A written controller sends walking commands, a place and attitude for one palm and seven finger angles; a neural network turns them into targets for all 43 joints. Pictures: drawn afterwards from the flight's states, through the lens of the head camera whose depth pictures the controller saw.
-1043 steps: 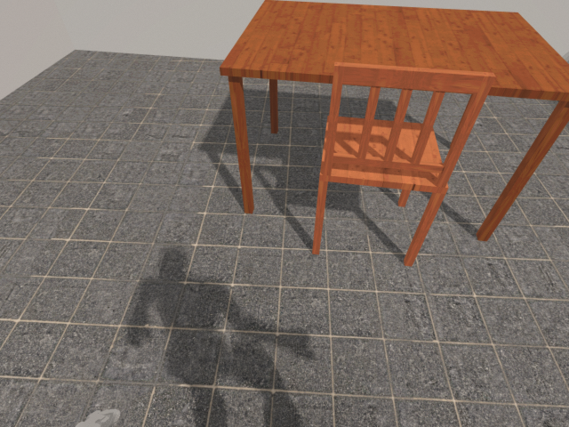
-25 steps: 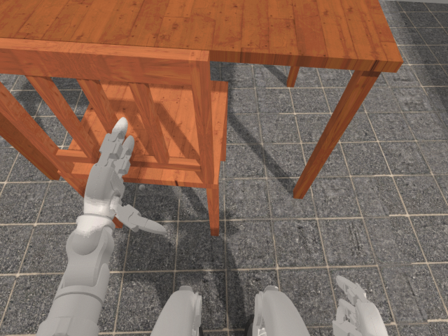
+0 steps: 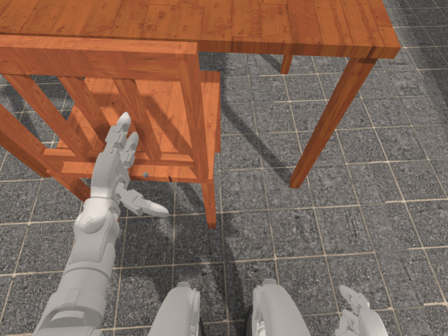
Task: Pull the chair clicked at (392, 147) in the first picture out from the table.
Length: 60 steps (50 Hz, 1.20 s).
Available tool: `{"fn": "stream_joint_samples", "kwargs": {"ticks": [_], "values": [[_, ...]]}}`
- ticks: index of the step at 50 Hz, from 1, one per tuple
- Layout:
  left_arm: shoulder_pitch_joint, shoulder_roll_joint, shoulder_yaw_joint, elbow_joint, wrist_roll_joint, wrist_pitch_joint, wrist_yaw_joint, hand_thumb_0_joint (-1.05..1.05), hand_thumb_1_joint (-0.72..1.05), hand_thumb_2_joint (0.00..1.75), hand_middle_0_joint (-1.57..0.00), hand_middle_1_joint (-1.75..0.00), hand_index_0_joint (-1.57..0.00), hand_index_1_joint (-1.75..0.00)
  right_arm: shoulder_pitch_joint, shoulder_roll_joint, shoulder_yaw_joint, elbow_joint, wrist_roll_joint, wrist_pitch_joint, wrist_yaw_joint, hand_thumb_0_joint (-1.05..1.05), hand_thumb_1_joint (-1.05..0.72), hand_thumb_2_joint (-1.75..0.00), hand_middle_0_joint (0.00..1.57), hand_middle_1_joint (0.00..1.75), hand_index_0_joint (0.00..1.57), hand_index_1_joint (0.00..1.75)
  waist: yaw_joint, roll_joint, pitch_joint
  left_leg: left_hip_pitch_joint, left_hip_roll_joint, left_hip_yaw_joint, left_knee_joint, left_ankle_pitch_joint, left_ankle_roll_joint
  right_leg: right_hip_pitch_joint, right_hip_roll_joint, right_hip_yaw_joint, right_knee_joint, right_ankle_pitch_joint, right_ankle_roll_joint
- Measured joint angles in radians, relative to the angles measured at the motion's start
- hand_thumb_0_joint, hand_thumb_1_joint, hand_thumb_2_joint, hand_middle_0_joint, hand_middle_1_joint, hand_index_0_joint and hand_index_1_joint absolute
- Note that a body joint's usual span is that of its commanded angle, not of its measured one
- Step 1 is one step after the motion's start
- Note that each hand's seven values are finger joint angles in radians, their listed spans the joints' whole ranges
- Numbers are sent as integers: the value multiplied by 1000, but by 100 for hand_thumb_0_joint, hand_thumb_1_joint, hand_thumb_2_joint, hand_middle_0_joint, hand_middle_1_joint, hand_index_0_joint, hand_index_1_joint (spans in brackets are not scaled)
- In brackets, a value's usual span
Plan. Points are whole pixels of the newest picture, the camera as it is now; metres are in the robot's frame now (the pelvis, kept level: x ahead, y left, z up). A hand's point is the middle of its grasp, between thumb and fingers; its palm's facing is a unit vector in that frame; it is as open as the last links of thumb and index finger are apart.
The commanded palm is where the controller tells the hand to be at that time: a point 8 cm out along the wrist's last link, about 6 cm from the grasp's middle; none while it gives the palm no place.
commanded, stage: push the fingers through the gap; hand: left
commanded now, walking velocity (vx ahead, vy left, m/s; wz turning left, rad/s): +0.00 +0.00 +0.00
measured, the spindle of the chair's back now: (98, 121) +0.50 +0.26 +0.02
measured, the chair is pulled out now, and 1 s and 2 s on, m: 0.00 0.00 0.00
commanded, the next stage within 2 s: hook a spindle and tug to test in 1.16 s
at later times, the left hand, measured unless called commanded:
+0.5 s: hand (149, 146) +0.44 +0.15 +0.03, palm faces -0.04 -1.00 -0.05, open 16.9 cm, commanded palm +0.42 +0.20 +0.03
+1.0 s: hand (150, 138) +0.46 +0.15 +0.02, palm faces -0.03 -1.00 -0.04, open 16.9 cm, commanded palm +0.44 +0.20 +0.03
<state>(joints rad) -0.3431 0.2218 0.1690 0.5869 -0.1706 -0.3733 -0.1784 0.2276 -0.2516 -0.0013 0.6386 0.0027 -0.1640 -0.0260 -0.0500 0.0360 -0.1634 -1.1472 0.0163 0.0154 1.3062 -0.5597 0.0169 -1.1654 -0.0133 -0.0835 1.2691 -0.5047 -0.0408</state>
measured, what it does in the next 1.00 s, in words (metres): stands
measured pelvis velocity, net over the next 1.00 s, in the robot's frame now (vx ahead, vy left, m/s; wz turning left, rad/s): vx -0.01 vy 0.01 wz -0.02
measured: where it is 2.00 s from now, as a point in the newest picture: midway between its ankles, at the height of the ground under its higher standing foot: outside the picture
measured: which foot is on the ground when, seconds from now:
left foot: down 0.00-1.00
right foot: down 0.00-1.00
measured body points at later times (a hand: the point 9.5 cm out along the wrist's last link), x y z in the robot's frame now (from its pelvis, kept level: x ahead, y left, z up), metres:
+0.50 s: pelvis +0.00 +0.00 +0.00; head +0.12 +0.01 +0.43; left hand +0.44 +0.20 +0.04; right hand +0.09 -0.26 -0.12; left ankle +0.03 +0.11 -0.62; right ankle +0.05 -0.10 -0.62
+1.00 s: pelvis -0.01 +0.01 -0.01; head +0.13 +0.01 +0.42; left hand +0.46 +0.20 +0.03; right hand +0.05 -0.26 -0.12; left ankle +0.03 +0.11 -0.62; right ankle +0.05 -0.10 -0.62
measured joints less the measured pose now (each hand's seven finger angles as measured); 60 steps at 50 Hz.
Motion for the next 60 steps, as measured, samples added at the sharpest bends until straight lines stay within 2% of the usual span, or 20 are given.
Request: {"fn": "stream_joint_samples", "kwargs": {"ticks": [5, 7, 15, 24, 32, 39, 43, 47, 54, 60], "values": [[-50, 1, 10, 59, 33, -77, 26, -1, -50, 30, -6, -8, -5, -8, 5, 0, 5, 26, -11, -6, 4, 1, -90, -90, 20, 30, 20, 30, -6, -12, -7, -1, 0, -1, 2, -2, 0, -1, 0, -1, 2, -3, -1], [-85, 12, 18, 92, 43, -90, 27, -1, -50, 30, -6, -8, -5, -8, 2, 0, 5, 30, -13, -4, 6, 1, -90, -90, 20, 30, 20, 30, -13, -16, -7, -13, 1, -4, 12, -4, 0, -11, 0, -3, 10, -5, -2], [-133, 30, 43, 150, 40, -61, 7, -1, -50, 30, -6, -8, -6, -8, 8, -7, -3, 17, -10, 11, 11, 1, -90, -90, 20, 30, 20, 30, -30, -8, 0, -29, 3, 0, 14, -2, 3, -27, 3, 1, 7, 3, 2], [-231, 42, 65, 234, 61, -103, 35, -1, -50, 30, -6, -8, -6, -8, 21, -4, 1, 40, -21, 11, 17, 1, -90, -90, 20, 30, 20, 30, -42, -8, -3, -46, 2, 1, 17, 1, 6, -43, 2, 2, 9, 7, 5], [-316, 72, 98, 355, 73, -83, 23, -1, -50, 30, -6, -8, -6, -8, 38, -6, 7, 38, -23, 29, 23, 1, -90, -90, 20, 30, 20, 30, -62, -5, -2, -65, 4, 4, 24, 2, 9, -63, 5, 5, 13, 12, 6], [-356, 79, 108, 366, 84, -126, 39, -1, -50, 30, -6, -8, -6, -8, 59, -9, 1, 51, -32, 29, 33, 1, -90, -90, 20, 30, 20, 30, -69, -2, -4, -82, 6, 3, 29, 3, 9, -79, 7, 5, 15, 14, 7], [-388, 90, 123, 424, 94, -123, 32, -1, -50, 30, -6, -8, -6, -8, 65, -10, 5, 55, -31, 46, 36, 1, -90, -90, 20, 30, 20, 30, -73, -4, -6, -81, 7, 4, 29, 3, 10, -78, 8, 6, 15, 15, 7], [-388, 102, 131, 448, 95, -99, 31, -1, -50, 30, -6, -8, -6, -8, 71, -10, 6, 45, -29, 56, 38, 1, -90, -90, 20, 30, 20, 30, -77, -4, -3, -81, 8, 4, 26, 7, 10, -78, 10, 6, 10, 20, 6], [-355, 81, 114, 403, 86, -142, 35, -1, -50, 30, -6, -8, -6, -8, 71, -9, 4, 49, -30, 53, 43, 1, -90, -90, 20, 30, 20, 30, -72, -7, -5, -71, 9, 2, 19, 10, 10, -66, 12, 5, 0, 25, 7], [-392, 95, 117, 451, 105, -129, 40, -1, -50, 30, -6, -8, -6, -8, 54, -9, 8, 41, -31, 58, 40, 1, -90, -90, 20, 30, 20, 30, -82, -7, -3, -79, 8, -2, 26, 10, 11, -71, 10, 0, 5, 25, 7]]}}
